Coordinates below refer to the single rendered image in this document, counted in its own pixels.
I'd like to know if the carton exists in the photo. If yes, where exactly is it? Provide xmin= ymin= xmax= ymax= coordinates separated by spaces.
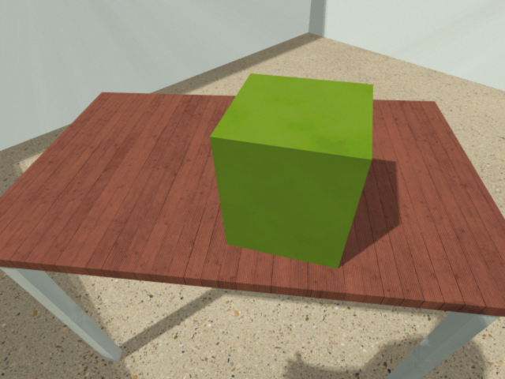
xmin=210 ymin=73 xmax=373 ymax=268

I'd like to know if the table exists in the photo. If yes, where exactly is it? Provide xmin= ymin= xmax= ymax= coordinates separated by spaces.
xmin=0 ymin=92 xmax=505 ymax=379

